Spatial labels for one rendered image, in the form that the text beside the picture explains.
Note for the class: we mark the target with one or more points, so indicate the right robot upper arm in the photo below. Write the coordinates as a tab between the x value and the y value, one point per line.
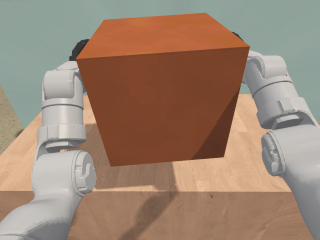
293	153

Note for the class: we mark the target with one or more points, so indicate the pedestal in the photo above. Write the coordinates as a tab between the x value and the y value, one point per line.
226	198

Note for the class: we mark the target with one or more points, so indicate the left robot upper arm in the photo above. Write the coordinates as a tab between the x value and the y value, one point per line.
59	180

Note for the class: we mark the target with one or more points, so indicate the robot left forearm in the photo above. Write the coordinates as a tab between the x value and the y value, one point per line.
62	104

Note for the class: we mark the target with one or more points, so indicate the robot right forearm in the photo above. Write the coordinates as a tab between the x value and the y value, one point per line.
278	103

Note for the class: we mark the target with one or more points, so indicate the left robot hand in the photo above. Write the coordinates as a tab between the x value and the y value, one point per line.
78	48

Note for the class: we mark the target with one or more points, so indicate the carton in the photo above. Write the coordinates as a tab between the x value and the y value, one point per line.
163	88

